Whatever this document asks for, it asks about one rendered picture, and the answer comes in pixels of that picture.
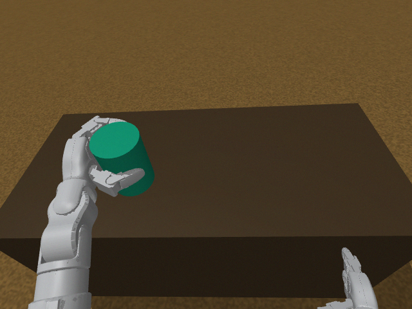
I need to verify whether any left robot arm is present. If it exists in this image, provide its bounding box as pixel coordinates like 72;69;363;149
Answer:
28;179;98;309

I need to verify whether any left robot hand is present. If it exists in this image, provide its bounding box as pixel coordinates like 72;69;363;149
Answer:
62;116;145;197

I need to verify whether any can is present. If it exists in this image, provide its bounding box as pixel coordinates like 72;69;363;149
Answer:
89;122;155;196

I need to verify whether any right robot hand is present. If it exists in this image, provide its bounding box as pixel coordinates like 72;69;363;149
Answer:
317;247;379;309

